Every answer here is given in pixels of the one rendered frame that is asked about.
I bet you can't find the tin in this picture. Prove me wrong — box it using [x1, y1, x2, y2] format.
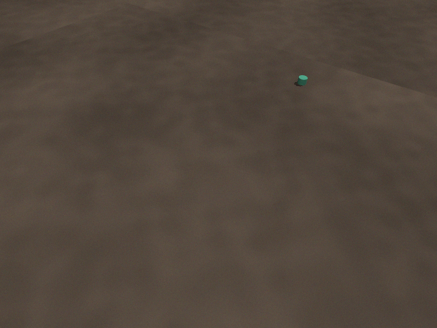
[297, 75, 308, 85]

